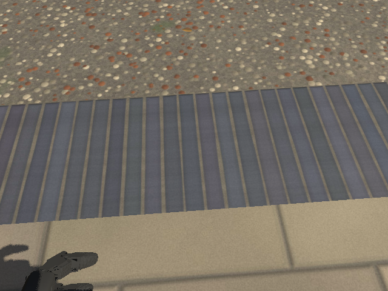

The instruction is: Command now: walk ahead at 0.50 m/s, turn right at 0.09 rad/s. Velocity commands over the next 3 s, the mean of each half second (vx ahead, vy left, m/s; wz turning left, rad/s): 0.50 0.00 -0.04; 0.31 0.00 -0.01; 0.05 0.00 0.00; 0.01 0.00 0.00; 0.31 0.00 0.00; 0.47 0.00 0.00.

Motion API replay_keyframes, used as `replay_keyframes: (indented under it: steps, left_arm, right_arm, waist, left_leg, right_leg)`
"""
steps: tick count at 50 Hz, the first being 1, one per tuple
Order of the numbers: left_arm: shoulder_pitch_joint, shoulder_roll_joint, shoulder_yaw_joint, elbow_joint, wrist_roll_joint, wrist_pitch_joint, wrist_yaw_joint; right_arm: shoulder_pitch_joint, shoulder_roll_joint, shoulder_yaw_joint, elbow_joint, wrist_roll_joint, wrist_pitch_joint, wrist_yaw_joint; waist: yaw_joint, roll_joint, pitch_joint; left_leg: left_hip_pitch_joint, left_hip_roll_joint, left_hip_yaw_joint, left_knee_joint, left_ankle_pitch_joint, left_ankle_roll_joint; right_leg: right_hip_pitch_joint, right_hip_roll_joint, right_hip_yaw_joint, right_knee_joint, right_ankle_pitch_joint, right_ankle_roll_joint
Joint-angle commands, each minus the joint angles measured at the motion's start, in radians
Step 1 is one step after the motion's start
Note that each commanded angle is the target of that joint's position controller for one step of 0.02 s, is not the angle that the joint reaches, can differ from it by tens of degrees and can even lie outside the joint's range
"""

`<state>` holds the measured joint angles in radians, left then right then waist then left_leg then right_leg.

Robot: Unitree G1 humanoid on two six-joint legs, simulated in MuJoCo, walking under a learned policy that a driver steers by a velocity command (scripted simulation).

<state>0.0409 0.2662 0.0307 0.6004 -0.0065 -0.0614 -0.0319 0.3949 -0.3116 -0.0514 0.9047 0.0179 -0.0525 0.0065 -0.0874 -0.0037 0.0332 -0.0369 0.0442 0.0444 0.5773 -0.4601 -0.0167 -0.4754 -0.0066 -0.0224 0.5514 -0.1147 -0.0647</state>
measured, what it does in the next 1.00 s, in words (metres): walks ahead: left foot, then right foot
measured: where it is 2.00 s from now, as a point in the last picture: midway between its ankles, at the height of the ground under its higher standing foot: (181, 260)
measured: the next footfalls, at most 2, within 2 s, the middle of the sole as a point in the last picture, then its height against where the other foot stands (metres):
left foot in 0.50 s outside the picture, level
right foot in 0.94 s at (214, 234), level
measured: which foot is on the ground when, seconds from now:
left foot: up 0.00-0.48, down 0.50-0.98, up 1.00-1.00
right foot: down 0.00-0.50, up 0.52-0.92, down 0.94-1.00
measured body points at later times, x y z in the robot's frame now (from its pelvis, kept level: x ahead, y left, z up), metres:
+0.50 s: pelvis +0.28 +0.03 +0.00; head +0.31 +0.03 +0.45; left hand +0.26 +0.32 -0.13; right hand +0.51 -0.20 -0.08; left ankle +0.40 +0.13 -0.73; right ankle +0.11 -0.10 -0.72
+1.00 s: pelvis +0.50 +0.02 +0.01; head +0.52 +0.01 +0.46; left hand +0.67 +0.27 -0.09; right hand +0.56 -0.25 -0.13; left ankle +0.41 +0.14 -0.71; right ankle +0.60 -0.08 -0.72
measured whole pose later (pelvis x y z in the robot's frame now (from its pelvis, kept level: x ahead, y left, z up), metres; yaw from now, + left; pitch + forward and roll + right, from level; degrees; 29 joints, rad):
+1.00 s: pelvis +0.50 +0.02 +0.01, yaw +1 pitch +1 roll +1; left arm 0.10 0.25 0.04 0.79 0.02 -0.05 0.00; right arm 0.24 -0.28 -0.03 0.93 -0.01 -0.04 0.00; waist -0.05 0.00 0.03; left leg -0.15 -0.03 0.01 0.57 -0.42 0.01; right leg -0.42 -0.01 0.00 0.49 -0.09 -0.03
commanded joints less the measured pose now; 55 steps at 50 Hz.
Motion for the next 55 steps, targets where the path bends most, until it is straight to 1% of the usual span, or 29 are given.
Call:
replay_keyframes:
  steps: [1,2,4,5,8,11,14,19,22,24,25,26,27,28,29,30,32,36,39,42,44,46,47,48,49,50,51,53,55]
  left_arm:
    - [0.413,0.221,0.08,0.038,-0.001,0.005,0.015]
    - [0.345,0.19,0.065,0.037,-0.001,-0.001,0.013]
    - [0.24,0.141,0.05,0.035,0.006,-0.008,0.008]
    - [0.213,0.123,0.045,0.034,0.015,-0.013,0.006]
    - [0.201,0.129,0.05,0.058,0.005,-0.032,0.007]
    - [0.229,0.154,0.058,0.092,0.004,-0.035,0.017]
    - [0.267,0.173,0.062,0.121,0.0,-0.029,0.026]
    - [0.354,0.195,0.069,0.189,-0.013,-0.013,0.032]
    - [0.355,0.208,0.075,0.213,-0.014,0.004,0.039]
    - [0.334,0.2,0.068,0.213,-0.009,0.017,0.045]
    - [0.345,0.159,0.048,0.192,0.009,0.017,0.049]
    - [0.47,0.037,0.012,0.174,0.009,-0.003,0.038]
    - [0.418,0.117,0.027,0.19,-0.006,-0.024,0.034]
    - [0.327,0.176,0.045,0.162,-0.034,-0.037,0.028]
    - [0.267,0.169,0.042,0.148,-0.034,-0.043,0.032]
    - [0.233,0.16,0.045,0.144,-0.018,-0.041,0.036]
    - [0.268,0.131,0.046,0.157,-0.006,-0.021,0.038]
    - [0.246,0.076,0.032,0.151,0.012,0.005,0.049]
    - [0.157,0.053,0.021,0.143,0.011,0.002,0.04]
    - [0.093,0.071,0.025,0.133,0.008,0.002,0.031]
    - [0.071,0.093,0.031,0.126,0.013,-0.002,0.025]
    - [0.122,0.11,0.041,0.147,0.024,-0.007,0.023]
    - [0.159,0.144,0.052,0.164,0.031,-0.009,0.029]
    - [0.174,0.212,0.064,0.16,0.04,-0.007,0.036]
    - [0.189,0.161,0.05,0.171,0.042,0.009,0.042]
    - [0.203,0.084,0.031,0.179,0.027,0.023,0.038]
    - [0.183,0.073,0.021,0.189,0.022,0.027,0.032]
    - [0.093,0.108,0.027,0.184,0.023,0.029,0.031]
    - [0.002,0.114,0.03,0.18,0.03,0.033,0.039]
  right_arm:
    - [0.003,-0.104,-0.001,-0.095,0.0,-0.05,0.006]
    - [-0.085,-0.146,-0.015,-0.128,0.024,-0.06,0.011]
    - [-0.147,-0.124,-0.014,-0.134,0.001,-0.06,0.005]
    - [-0.128,-0.112,-0.015,-0.129,-0.004,-0.051,0.006]
    - [-0.116,-0.06,-0.006,-0.121,-0.009,-0.023,0.005]
    - [-0.218,-0.045,0.002,-0.152,-0.019,-0.017,0.005]
    - [-0.325,-0.028,0.012,-0.174,-0.014,-0.028,0.017]
    - [-0.451,-0.044,0.013,-0.221,-0.004,-0.038,0.04]
    - [-0.425,-0.07,0.003,-0.223,-0.006,-0.043,0.048]
    - [-0.222,-0.129,-0.031,-0.164,-0.01,-0.043,0.038]
    - [-0.048,-0.195,-0.053,-0.127,-0.018,-0.04,0.028]
    - [0.024,-0.279,-0.073,-0.108,-0.02,-0.032,0.027]
    - [0.027,-0.181,-0.047,-0.11,-0.002,-0.031,0.029]
    - [-0.045,-0.147,-0.034,-0.119,-0.004,-0.033,0.026]
    - [-0.111,-0.126,-0.028,-0.132,-0.011,-0.033,0.024]
    - [-0.158,-0.099,-0.021,-0.136,-0.018,-0.034,0.025]
    - [-0.201,-0.07,-0.012,-0.14,-0.034,-0.043,0.028]
    - [-0.207,-0.104,-0.021,-0.105,-0.029,-0.049,0.014]
    - [-0.183,-0.113,-0.021,-0.083,-0.027,-0.034,0.001]
    - [-0.143,-0.122,-0.02,-0.047,-0.02,-0.018,-0.005]
    - [-0.149,-0.125,-0.021,-0.032,-0.014,-0.006,-0.008]
    - [-0.176,-0.115,-0.018,-0.024,-0.005,0.006,-0.013]
    - [-0.138,-0.092,-0.011,-0.013,-0.013,0.007,-0.014]
    - [-0.06,-0.059,0.001,-0.013,-0.04,-0.003,-0.011]
    - [0.036,0.007,0.024,0.017,-0.04,-0.005,-0.01]
    - [-0.019,-0.029,0.02,0.016,-0.028,0.011,-0.013]
    - [-0.077,-0.062,0.01,-0.002,-0.012,0.03,-0.017]
    - [-0.121,-0.075,-0.002,-0.004,-0.014,0.071,-0.035]
    - [-0.103,-0.059,-0.004,0.013,-0.019,0.09,-0.048]
  waist:
    - [0.209,-0.187,-0.378]
    - [0.197,-0.153,-0.225]
    - [0.14,-0.072,-0.095]
    - [0.105,-0.086,-0.082]
    - [0.069,-0.073,-0.055]
    - [0.087,-0.049,-0.009]
    - [0.124,-0.047,0.018]
    - [0.158,-0.046,0.045]
    - [0.127,-0.065,0.019]
    - [0.02,-0.063,-0.111]
    - [-0.042,0.012,-0.258]
    - [0.013,0.275,-0.385]
    - [-0.029,0.221,-0.396]
    - [-0.019,0.168,-0.238]
    - [0.007,0.094,-0.155]
    - [0.032,0.064,-0.087]
    - [0.086,0.099,-0.065]
    - [0.118,0.075,-0.052]
    - [0.083,0.08,-0.068]
    - [0.056,0.081,-0.079]
    - [0.06,0.085,-0.074]
    - [0.102,0.069,-0.088]
    - [0.106,0.03,-0.11]
    - [0.063,-0.08,-0.191]
    - [0.047,-0.198,-0.292]
    - [0.093,-0.197,-0.293]
    - [0.098,-0.169,-0.244]
    - [0.079,-0.121,-0.152]
    - [0.042,-0.147,-0.114]
  left_leg:
    - [-0.692,-0.036,-0.141,0.685,-0.117,0.031]
    - [-0.757,0.01,-0.127,0.696,-0.035,0.044]
    - [-0.698,0.074,-0.102,0.596,0.111,0.035]
    - [-0.635,0.094,-0.112,0.565,0.152,0.03]
    - [-0.588,0.1,-0.101,0.482,0.208,0.002]
    - [-0.63,0.1,-0.098,0.307,0.364,-0.016]
    - [-0.583,0.067,-0.074,0.109,0.53,-0.011]
    - [-0.583,0.036,-0.075,-0.035,0.536,0.024]
    - [-0.524,0.011,-0.056,-0.074,0.423,0.064]
    - [-0.226,-0.045,-0.001,-0.1,0.407,0.111]
    - [0.071,0.091,-0.146,-0.054,0.453,0.168]
    - [0.423,0.321,-0.628,-0.145,0.226,0.338]
    - [0.43,0.327,-0.774,-0.26,0.079,0.335]
    - [0.309,0.3,-0.63,-0.282,0.071,0.286]
    - [0.174,0.262,-0.515,-0.299,0.149,0.26]
    - [0.05,0.227,-0.432,-0.327,0.251,0.251]
    - [-0.082,0.187,-0.334,-0.373,0.451,0.245]
    - [-0.168,0.16,-0.144,-0.367,0.937,0.256]
    - [-0.169,0.108,-0.058,-0.359,0.932,0.216]
    - [-0.106,0.131,-0.076,-0.335,0.855,0.208]
    - [-0.065,0.154,-0.104,-0.287,0.82,0.199]
    - [-0.057,0.139,-0.114,-0.193,0.749,0.164]
    - [-0.074,0.087,-0.1,-0.119,0.696,0.124]
    - [-0.171,0.016,-0.069,0.001,0.485,0.075]
    - [-0.296,-0.041,-0.05,0.137,0.133,0.018]
    - [-0.333,-0.047,-0.076,0.229,-0.145,-0.012]
    - [-0.378,-0.032,-0.098,0.278,-0.218,-0.02]
    - [-0.38,0.001,-0.109,0.295,-0.148,-0.035]
    - [-0.277,0.014,-0.098,0.189,-0.04,-0.042]
  right_leg:
    - [0.861,-0.374,0.728,-0.227,-0.257,-0.257]
    - [0.743,-0.338,0.585,-0.247,-0.216,-0.217]
    - [0.512,-0.257,0.396,-0.291,-0.015,-0.186]
    - [0.437,-0.233,0.345,-0.32,0.052,-0.179]
    - [0.338,-0.219,0.257,-0.391,0.139,-0.196]
    - [0.325,-0.2,0.182,-0.425,0.159,-0.186]
    - [0.316,-0.17,0.112,-0.433,0.14,-0.151]
    - [0.447,-0.227,0.117,-0.389,0.134,-0.131]
    - [0.537,-0.253,0.122,-0.305,0.281,-0.104]
    - [0.505,-0.186,0.066,-0.06,0.546,-0.062]
    - [0.332,-0.132,0.025,0.217,0.355,-0.027]
    - [-0.09,0.055,0.011,0.591,-0.242,0.053]
    - [-0.21,0.046,0.151,0.715,-0.466,0.046]
    - [-0.288,-0.009,0.145,0.741,-0.399,0.032]
    - [-0.271,-0.061,0.112,0.7,-0.309,0.029]
    - [-0.241,-0.092,0.097,0.636,-0.247,0.034]
    - [-0.124,-0.12,0.1,0.573,-0.186,0.049]
    - [-0.067,-0.106,0.063,0.389,-0.11,0.101]
    - [0.012,-0.072,0.035,0.164,0.097,0.098]
    - [0.051,-0.049,0.048,0.05,0.178,0.088]
    - [0.06,-0.042,0.059,0.002,0.135,0.066]
    - [0.152,-0.027,0.047,-0.101,0.171,0.035]
    - [0.255,-0.048,0.066,-0.152,0.371,0.012]
    - [0.443,-0.169,0.168,-0.075,0.746,-0.046]
    - [0.6,-0.293,0.306,-0.055,0.797,-0.183]
    - [0.558,-0.325,0.381,-0.11,0.65,-0.228]
    - [0.494,-0.312,0.396,-0.162,0.427,-0.215]
    - [0.34,-0.282,0.368,-0.242,0.124,-0.167]
    - [0.197,-0.228,0.297,-0.289,-0.018,-0.121]
Over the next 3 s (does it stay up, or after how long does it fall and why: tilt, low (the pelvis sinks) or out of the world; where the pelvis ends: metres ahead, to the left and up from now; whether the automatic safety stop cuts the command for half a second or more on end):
stays up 1.01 0.04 0.02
